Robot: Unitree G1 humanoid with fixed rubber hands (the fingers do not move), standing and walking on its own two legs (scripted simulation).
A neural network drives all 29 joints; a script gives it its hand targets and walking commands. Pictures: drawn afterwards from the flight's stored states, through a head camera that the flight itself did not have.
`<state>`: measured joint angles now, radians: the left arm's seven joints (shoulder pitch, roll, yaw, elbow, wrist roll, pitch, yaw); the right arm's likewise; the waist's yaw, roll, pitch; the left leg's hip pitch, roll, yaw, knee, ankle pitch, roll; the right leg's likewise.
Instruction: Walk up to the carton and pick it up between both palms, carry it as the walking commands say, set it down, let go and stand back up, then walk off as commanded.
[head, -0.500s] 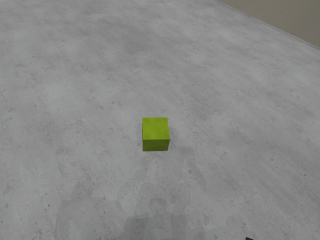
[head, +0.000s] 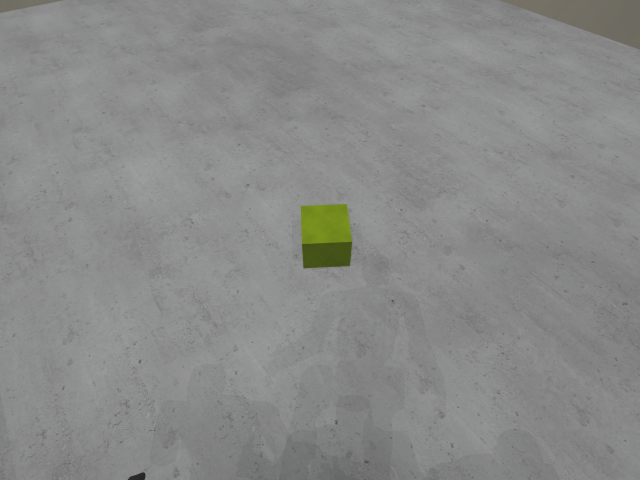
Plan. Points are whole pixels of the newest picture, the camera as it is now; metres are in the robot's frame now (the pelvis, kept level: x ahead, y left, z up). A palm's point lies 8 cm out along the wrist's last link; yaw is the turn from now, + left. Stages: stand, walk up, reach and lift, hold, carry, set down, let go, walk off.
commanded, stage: stand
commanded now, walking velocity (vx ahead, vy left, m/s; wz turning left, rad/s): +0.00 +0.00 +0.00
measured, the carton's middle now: (325, 235) +1.09 -0.02 -0.70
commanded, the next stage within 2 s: walk off in 1.44 s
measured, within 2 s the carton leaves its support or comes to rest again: neither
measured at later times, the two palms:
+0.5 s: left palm out of the picture -0.09 +0.28 -0.14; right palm out of the picture -0.05 -0.20 -0.14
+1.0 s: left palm out of the picture -0.13 +0.23 -0.14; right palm out of the picture -0.15 -0.21 -0.14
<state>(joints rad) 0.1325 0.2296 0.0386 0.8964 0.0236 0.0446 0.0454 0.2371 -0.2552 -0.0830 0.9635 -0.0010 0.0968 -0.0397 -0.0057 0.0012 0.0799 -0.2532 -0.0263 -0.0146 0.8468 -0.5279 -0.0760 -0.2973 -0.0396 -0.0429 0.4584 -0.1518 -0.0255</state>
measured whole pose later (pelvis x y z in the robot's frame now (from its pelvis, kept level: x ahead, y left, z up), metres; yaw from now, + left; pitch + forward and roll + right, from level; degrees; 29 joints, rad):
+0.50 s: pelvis -0.09 +0.03 +0.00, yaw -1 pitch -1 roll +0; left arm 0.29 0.20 0.04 1.05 0.02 0.04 0.04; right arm 0.22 -0.18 -0.02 1.01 -0.01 0.00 -0.03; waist 0.00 0.00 0.04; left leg -0.19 -0.01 0.05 0.44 -0.22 0.03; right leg -0.09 -0.01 0.00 0.39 -0.28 0.01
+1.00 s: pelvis -0.11 +0.01 +0.00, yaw -1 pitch -1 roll +0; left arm 0.32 0.14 0.00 1.11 0.01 -0.01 0.04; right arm 0.32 -0.15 -0.01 1.14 -0.01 0.00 -0.03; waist -0.01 0.01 0.03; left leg -0.20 0.01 0.03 0.40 -0.18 0.00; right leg -0.11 0.02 -0.01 0.39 -0.25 -0.02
